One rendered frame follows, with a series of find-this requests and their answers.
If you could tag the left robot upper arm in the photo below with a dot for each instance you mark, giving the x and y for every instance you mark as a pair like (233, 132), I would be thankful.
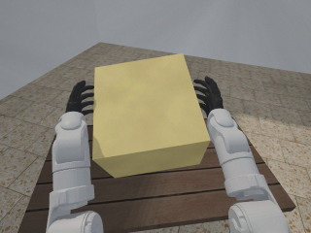
(82, 222)

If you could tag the robot right hand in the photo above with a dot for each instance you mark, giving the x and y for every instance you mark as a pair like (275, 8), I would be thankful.
(213, 99)

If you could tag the right robot upper arm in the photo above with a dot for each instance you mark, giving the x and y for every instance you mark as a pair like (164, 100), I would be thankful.
(261, 216)

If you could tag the carton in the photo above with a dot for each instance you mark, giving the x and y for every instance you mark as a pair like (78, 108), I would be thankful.
(146, 117)

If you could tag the robot left hand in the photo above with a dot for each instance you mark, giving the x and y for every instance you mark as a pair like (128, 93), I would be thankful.
(76, 97)

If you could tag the robot left forearm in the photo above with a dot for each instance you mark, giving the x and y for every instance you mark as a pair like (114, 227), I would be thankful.
(71, 180)

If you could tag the robot right forearm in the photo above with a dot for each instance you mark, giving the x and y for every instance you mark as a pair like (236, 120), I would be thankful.
(242, 178)

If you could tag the table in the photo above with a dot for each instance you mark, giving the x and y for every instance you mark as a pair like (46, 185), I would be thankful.
(161, 199)

